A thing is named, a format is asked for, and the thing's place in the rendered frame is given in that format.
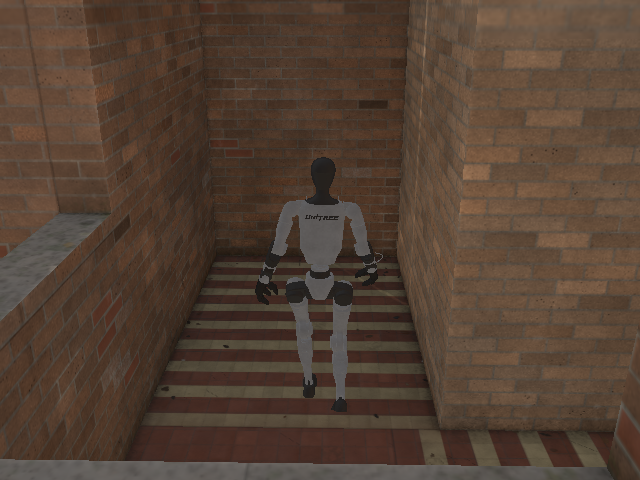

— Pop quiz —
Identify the left robot forearm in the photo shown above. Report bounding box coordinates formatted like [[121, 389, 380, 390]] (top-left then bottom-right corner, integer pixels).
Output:
[[259, 240, 281, 284]]

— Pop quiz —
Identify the right robot upper arm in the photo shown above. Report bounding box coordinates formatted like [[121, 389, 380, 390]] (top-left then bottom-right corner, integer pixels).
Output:
[[343, 201, 371, 256]]

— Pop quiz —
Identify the right robot thigh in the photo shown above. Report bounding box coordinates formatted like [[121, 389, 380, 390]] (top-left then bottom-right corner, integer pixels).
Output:
[[330, 280, 353, 351]]

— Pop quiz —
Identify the left robot hand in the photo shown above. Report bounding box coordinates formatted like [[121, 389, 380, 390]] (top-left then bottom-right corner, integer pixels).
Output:
[[255, 279, 278, 305]]

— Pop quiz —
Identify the left robot upper arm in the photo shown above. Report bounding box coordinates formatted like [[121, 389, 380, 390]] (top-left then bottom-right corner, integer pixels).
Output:
[[271, 200, 302, 256]]

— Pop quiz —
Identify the right robot forearm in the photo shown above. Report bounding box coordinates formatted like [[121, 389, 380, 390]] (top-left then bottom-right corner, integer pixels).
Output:
[[360, 241, 377, 273]]

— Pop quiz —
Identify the robot right foot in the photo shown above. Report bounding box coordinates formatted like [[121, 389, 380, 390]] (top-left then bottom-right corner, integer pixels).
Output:
[[331, 397, 347, 412]]

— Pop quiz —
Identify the right robot hand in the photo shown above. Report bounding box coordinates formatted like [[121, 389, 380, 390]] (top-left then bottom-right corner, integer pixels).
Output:
[[355, 268, 378, 286]]

